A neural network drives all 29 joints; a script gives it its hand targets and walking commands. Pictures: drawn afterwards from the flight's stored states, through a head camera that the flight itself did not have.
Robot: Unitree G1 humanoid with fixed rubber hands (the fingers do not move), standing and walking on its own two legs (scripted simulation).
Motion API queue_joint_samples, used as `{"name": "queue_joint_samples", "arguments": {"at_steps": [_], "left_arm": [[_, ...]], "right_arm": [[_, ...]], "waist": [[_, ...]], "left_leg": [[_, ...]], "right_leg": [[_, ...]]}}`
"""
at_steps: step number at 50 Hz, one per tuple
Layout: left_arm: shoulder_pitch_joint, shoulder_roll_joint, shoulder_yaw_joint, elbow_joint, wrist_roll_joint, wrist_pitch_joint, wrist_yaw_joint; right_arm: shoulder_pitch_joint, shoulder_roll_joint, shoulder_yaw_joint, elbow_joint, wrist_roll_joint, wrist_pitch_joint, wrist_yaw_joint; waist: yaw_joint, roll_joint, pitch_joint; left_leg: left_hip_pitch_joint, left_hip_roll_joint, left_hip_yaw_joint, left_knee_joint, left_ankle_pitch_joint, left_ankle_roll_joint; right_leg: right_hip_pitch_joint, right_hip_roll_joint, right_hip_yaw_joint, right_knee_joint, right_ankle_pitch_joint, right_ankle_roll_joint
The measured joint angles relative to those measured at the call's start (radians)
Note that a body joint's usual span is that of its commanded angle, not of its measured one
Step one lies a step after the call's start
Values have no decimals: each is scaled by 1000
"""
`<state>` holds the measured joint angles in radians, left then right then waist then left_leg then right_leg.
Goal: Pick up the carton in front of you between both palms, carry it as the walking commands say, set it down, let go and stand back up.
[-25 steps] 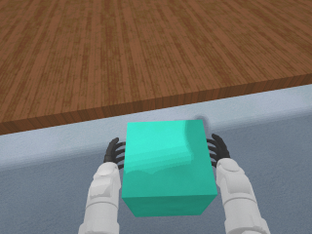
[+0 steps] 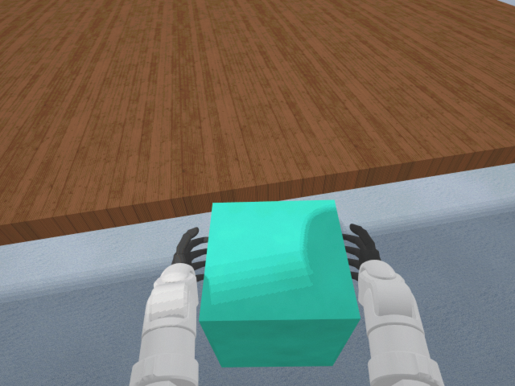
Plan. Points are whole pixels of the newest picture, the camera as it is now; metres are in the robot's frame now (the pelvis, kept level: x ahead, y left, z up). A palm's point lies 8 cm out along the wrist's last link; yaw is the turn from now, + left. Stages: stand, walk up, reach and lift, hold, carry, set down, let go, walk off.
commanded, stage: reach and lift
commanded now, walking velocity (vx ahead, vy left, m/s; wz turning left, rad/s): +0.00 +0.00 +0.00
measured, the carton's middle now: (275, 287) +0.31 +0.00 -0.05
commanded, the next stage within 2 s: hold in 0.66 s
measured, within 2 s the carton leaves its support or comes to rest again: neither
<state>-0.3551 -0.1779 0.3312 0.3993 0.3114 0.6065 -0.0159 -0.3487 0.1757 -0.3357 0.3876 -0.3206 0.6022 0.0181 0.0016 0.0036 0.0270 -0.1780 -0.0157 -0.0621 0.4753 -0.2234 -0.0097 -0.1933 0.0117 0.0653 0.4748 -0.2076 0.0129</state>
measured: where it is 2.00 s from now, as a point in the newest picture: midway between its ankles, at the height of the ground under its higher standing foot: outside the picture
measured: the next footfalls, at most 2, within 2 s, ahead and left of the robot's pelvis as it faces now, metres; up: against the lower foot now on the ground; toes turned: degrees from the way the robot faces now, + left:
none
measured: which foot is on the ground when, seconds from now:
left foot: down 0.00-1.00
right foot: down 0.00-1.00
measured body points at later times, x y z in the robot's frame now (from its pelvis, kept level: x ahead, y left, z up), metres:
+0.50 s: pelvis +0.02 +0.00 +0.01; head +0.00 +0.00 +0.46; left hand +0.32 +0.15 +0.03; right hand +0.33 -0.15 +0.03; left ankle +0.03 +0.13 -0.74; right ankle +0.04 -0.13 -0.74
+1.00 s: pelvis +0.01 +0.00 +0.01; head -0.03 +0.00 +0.45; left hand +0.31 +0.15 +0.05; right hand +0.31 -0.15 +0.05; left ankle +0.03 +0.13 -0.74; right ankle +0.04 -0.13 -0.74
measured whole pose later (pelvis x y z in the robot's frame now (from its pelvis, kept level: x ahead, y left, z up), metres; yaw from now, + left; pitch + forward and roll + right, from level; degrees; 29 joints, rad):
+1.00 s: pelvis +0.01 +0.00 +0.01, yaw +0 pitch -8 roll +0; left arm -0.27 -0.15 0.22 0.23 0.28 0.77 -0.01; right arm -0.27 0.15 -0.22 0.22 -0.28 0.76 0.01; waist 0.00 0.00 0.04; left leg -0.03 -0.01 -0.06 0.36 -0.19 -0.01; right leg -0.04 0.01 0.07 0.36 -0.18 0.01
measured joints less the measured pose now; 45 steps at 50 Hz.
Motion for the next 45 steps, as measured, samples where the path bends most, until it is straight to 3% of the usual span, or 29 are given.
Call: {"name": "queue_joint_samples", "arguments": {"at_steps": [25, 45], "left_arm": [[94, 26, -105, -113, -30, 67, 7], [111, 30, -132, -192, -46, 158, 9]], "right_arm": [[87, -24, 106, -105, 35, 67, -11], [103, -27, 132, -182, 49, 157, -11]], "waist": [[-2, -2, -5], [-3, -1, -2]], "left_leg": [[102, 5, -3, -104, 18, 0], [158, 3, 0, -128, 31, 3]], "right_leg": [[104, -1, -1, -107, 19, -1], [159, -4, 3, -131, 33, 1]]}}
